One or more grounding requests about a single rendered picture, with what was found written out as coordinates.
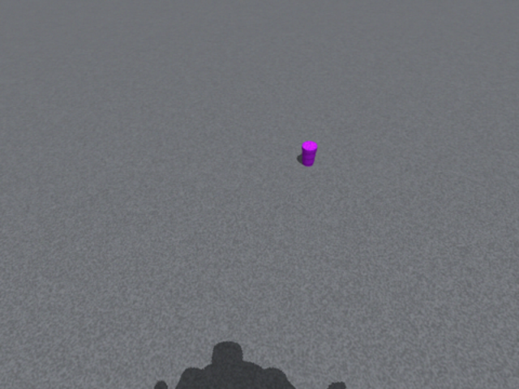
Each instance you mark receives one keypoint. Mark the cup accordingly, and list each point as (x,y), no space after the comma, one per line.
(309,149)

